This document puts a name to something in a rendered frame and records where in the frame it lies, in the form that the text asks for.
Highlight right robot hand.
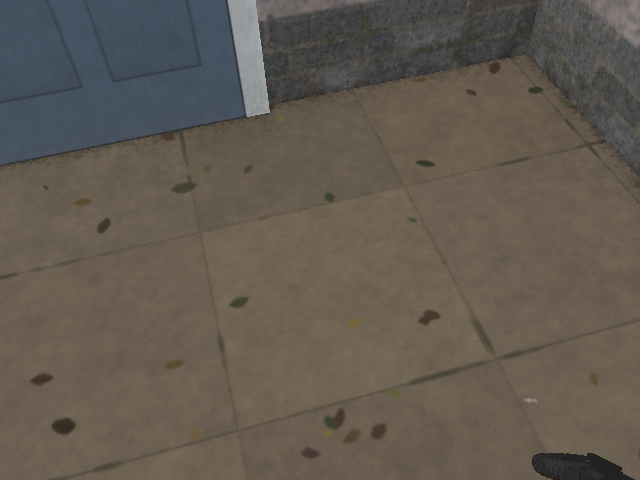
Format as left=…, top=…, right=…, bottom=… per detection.
left=532, top=453, right=635, bottom=480

